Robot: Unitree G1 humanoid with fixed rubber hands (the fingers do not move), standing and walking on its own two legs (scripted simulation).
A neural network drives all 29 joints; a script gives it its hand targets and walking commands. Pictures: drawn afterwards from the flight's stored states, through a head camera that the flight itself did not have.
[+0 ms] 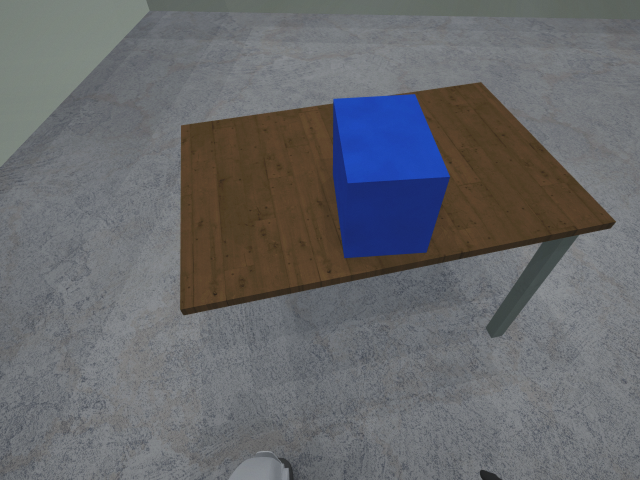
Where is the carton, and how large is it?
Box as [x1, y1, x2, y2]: [333, 94, 449, 257]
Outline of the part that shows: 414,94 333,99 333,178 344,257 426,252 449,175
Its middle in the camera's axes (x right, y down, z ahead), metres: +0.12 -0.13 +0.80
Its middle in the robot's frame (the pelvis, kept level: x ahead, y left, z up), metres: +0.71 -0.03 -0.07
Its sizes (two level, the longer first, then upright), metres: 0.259 0.171 0.206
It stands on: a table, 0.60 m high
